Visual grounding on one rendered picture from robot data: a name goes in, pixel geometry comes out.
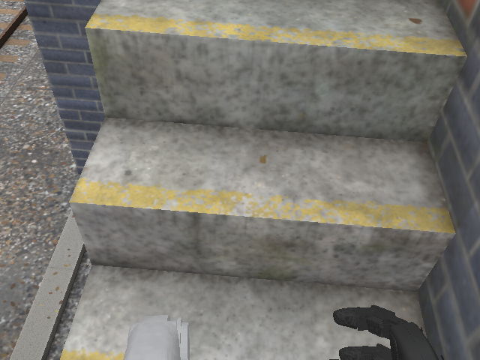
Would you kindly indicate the robot left thigh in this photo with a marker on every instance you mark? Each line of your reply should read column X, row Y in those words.
column 158, row 338

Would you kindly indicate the robot left shin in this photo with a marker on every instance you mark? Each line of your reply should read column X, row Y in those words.
column 131, row 328

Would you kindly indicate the right robot hand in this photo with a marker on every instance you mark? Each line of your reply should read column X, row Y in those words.
column 407, row 340

